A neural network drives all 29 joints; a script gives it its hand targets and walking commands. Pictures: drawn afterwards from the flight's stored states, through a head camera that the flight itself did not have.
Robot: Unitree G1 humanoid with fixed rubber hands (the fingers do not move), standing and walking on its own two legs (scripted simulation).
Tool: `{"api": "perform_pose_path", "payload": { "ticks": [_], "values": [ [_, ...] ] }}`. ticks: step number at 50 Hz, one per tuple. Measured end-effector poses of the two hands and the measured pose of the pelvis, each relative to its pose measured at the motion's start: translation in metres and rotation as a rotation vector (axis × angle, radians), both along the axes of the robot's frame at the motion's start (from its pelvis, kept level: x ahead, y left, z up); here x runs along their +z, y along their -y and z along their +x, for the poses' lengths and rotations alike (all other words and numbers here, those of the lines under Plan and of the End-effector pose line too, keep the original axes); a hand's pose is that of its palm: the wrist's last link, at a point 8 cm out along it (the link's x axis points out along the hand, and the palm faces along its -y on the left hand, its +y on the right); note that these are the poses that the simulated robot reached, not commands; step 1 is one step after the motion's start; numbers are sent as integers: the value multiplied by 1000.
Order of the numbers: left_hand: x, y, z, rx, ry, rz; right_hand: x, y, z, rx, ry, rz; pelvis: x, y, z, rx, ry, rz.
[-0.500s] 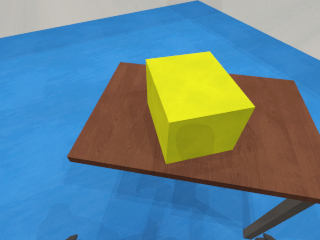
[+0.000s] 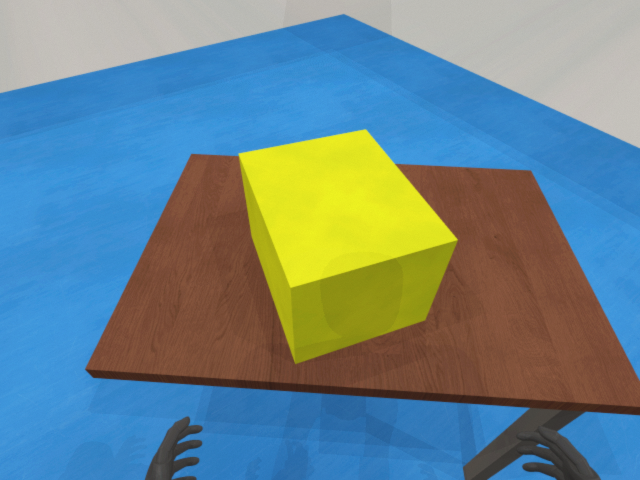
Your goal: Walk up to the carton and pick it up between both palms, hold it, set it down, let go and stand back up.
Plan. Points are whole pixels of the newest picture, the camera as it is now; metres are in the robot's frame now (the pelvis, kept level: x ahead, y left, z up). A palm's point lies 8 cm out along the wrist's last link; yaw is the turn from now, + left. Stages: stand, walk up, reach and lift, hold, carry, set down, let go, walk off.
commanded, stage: reach and lift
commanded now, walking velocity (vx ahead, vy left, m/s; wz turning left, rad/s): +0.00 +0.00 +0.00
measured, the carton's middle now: (333, 238) +0.50 +0.03 +0.00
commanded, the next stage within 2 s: none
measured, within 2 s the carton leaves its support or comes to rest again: neither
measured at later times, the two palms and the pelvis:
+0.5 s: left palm (192, 450) +0.17 +0.18 -0.04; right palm (586, 468) +0.19 -0.28 -0.04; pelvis +0.01 +0.01 +0.00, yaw +1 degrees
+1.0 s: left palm (222, 408) +0.21 +0.15 +0.02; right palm (619, 448) +0.20 -0.30 +0.00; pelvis -0.01 -0.01 +0.00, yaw -2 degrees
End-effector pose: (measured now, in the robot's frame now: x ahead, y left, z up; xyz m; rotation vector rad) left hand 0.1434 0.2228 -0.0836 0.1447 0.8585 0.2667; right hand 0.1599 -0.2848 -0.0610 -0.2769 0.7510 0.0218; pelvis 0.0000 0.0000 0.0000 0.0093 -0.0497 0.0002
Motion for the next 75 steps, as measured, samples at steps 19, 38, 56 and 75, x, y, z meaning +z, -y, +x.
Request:
{"api": "perform_pose_path", "payload": {
  "ticks": [19,38,56,75],
  "values": [
    [39,14,24,16,244,13,7,-9,35,42,166,91,3,-4,25,34,-48,-8],
    [62,58,20,82,407,-41,43,21,2,55,239,128,-2,3,-8,-7,-53,-8],
    [92,77,61,117,509,-53,53,14,50,88,321,209,-1,9,-5,-51,-82,5],
    [126,75,99,98,616,-33,78,6,121,140,426,206,1,12,4,-50,-150,2]
  ]
}}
